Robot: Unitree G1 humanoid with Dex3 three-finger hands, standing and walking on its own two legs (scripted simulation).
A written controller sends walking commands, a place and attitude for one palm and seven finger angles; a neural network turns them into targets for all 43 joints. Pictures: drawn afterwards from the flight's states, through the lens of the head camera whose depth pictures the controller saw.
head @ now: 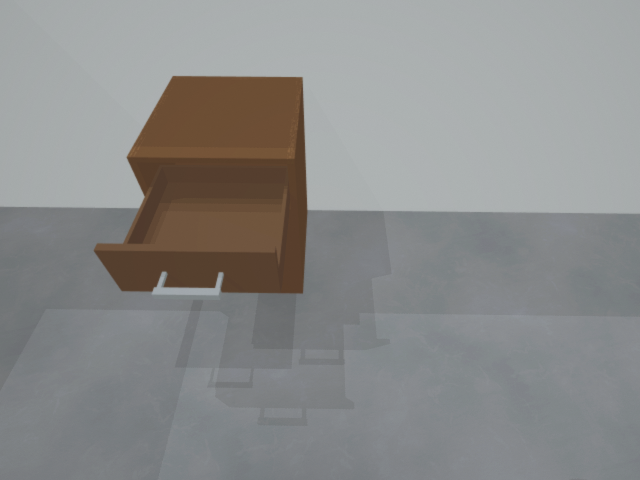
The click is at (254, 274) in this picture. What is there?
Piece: drawer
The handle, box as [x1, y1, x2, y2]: [151, 272, 223, 299]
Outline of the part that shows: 151,294 154,298 219,299 221,294 220,286 223,273 219,272 216,285 214,288 174,288 163,286 167,274 166,272 162,272 157,286 154,287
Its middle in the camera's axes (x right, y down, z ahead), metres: -0.30 +0.11 +0.86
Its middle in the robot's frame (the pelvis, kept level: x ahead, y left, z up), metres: +0.54 +0.32 -0.24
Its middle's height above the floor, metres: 0.54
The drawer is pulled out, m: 0.30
